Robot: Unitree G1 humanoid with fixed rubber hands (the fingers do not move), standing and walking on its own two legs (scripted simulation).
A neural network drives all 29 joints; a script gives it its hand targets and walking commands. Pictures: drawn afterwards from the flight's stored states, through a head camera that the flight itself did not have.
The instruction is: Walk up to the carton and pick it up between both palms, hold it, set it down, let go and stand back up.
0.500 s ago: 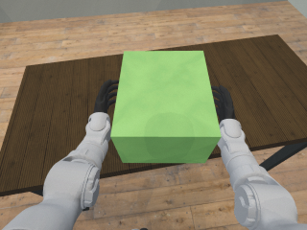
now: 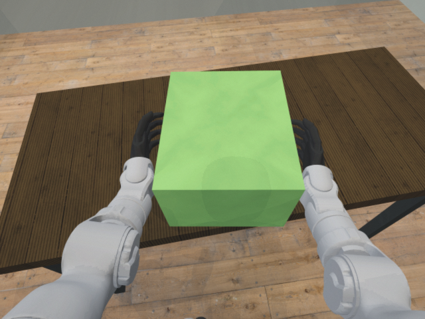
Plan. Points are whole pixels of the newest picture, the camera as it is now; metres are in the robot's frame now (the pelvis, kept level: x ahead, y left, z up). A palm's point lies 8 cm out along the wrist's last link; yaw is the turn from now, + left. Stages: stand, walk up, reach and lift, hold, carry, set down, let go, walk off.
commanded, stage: reach and lift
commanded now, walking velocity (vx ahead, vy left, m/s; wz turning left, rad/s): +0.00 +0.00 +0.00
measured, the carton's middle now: (225, 147) +0.45 -0.01 +0.01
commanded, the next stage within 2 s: none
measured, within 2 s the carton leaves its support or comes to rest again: leaves its support in 0.34 s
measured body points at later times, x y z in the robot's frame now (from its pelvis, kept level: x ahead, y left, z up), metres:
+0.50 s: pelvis +0.00 +0.00 +0.00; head +0.03 +0.00 +0.45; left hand +0.43 +0.16 +0.07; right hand +0.39 -0.18 +0.05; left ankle +0.03 +0.09 -0.72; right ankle -0.03 -0.14 -0.72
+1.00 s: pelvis -0.02 -0.02 +0.01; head -0.02 -0.02 +0.46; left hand +0.40 +0.15 +0.10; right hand +0.38 -0.18 +0.07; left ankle +0.03 +0.09 -0.72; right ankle -0.03 -0.14 -0.72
